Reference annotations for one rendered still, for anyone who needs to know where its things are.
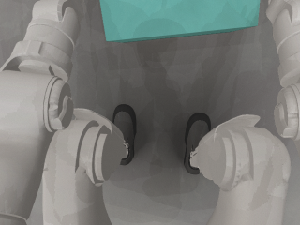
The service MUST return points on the left robot upper arm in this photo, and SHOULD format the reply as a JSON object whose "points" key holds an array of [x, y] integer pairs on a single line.
{"points": [[32, 108]]}

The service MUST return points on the right robot upper arm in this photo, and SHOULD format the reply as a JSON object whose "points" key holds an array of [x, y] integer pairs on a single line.
{"points": [[287, 114]]}

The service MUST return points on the robot left forearm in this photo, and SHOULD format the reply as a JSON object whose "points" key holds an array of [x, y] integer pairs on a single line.
{"points": [[50, 39]]}

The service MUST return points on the robot left thigh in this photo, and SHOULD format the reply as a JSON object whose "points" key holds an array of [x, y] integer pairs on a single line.
{"points": [[82, 157]]}

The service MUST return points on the carton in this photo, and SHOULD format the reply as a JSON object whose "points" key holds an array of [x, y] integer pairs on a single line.
{"points": [[127, 21]]}

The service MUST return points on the robot right forearm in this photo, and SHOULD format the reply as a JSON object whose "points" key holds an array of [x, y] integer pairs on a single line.
{"points": [[285, 18]]}

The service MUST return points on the right robot shin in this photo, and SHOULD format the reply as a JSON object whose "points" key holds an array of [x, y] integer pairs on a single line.
{"points": [[200, 159]]}

